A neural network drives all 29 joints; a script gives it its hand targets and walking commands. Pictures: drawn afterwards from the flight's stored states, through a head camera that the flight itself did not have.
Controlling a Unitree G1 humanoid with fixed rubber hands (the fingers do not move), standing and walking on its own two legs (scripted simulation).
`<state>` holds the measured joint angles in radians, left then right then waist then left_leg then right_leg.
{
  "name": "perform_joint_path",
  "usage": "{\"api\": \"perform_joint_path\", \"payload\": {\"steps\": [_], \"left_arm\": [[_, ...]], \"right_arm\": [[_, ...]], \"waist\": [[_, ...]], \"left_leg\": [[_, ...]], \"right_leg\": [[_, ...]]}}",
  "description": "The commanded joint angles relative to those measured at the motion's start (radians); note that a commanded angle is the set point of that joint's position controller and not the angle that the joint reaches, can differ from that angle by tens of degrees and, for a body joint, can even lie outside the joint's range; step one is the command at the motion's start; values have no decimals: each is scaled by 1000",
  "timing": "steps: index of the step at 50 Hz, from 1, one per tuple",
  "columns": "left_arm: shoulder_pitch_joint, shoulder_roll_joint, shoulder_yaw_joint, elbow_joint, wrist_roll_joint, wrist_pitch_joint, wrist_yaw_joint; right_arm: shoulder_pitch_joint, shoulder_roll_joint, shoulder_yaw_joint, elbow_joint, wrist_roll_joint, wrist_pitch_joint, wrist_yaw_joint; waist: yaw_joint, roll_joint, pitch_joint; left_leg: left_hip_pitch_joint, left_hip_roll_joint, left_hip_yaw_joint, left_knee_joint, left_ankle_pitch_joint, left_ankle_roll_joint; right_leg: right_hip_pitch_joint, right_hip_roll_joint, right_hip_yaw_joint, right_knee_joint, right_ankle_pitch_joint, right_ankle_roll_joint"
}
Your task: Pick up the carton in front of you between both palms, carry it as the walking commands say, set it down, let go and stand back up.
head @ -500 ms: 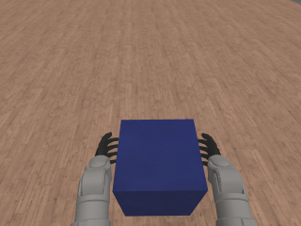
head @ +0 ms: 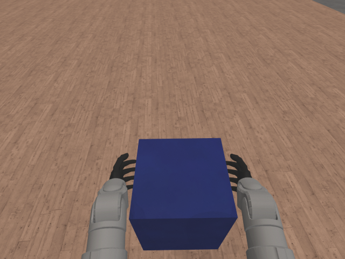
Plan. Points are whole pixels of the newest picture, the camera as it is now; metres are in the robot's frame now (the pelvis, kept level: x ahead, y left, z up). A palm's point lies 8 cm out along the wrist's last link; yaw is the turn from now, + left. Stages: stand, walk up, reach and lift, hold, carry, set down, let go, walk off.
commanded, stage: carry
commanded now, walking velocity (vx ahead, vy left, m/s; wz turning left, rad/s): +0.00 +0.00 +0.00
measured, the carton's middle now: (180, 196) +0.30 +0.00 -0.04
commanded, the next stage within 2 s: hold in 1.50 s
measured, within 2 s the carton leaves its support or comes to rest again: neither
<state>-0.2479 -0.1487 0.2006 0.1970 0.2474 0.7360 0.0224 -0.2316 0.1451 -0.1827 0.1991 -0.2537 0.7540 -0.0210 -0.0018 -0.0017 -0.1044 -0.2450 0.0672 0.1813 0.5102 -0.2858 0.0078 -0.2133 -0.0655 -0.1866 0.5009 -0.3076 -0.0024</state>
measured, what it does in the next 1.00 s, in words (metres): stands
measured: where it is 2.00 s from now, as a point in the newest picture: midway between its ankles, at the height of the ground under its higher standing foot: outside the picture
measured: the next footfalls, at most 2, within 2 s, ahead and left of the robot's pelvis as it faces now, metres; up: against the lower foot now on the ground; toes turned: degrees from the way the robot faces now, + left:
none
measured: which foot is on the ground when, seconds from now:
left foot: down 0.00-1.00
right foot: down 0.00-1.00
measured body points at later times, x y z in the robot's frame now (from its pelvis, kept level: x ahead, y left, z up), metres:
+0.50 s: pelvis -0.03 -0.01 +0.00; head -0.05 -0.01 +0.45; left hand +0.28 +0.15 +0.04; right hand +0.27 -0.16 +0.03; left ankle -0.01 +0.11 -0.74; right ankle -0.03 -0.11 -0.74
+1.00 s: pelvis -0.04 -0.02 +0.00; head -0.06 -0.02 +0.45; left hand +0.27 +0.14 +0.04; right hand +0.26 -0.17 +0.03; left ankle -0.01 +0.11 -0.74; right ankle -0.03 -0.11 -0.74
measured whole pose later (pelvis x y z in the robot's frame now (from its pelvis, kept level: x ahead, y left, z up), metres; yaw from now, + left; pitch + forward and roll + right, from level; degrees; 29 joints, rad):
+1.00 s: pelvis -0.04 -0.02 +0.00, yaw +0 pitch +1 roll +0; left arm -0.25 -0.15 0.20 0.19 0.25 0.73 0.02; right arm -0.23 0.15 -0.18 0.19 -0.26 0.75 -0.02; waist -0.01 0.00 -0.09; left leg -0.30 0.09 0.17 0.49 -0.21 -0.01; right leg -0.27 -0.05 -0.20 0.51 -0.25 -0.04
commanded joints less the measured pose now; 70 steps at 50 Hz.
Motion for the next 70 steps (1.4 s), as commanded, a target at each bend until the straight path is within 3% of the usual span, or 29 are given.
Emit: {"api": "perform_joint_path", "payload": {"steps": [1,29,70], "left_arm": [[-438,-907,-558,-32,-256,-25,-238],[-438,-912,-559,-34,-256,-28,-242],[-430,-907,-556,-42,-255,-32,-241]], "right_arm": [[-499,887,551,-72,257,-47,226],[-498,892,558,-75,255,-50,227],[-491,892,561,-83,252,-51,226]], "waist": [[0,6,-221],[-2,4,-221],[-3,0,-228]], "left_leg": [[84,110,-96,-55,317,5],[55,109,-107,-73,238,3],[39,107,-105,-67,196,-13]], "right_leg": [[56,-109,94,-65,276,-2],[16,-108,107,-88,191,-19],[-7,-114,121,-106,184,-36]]}}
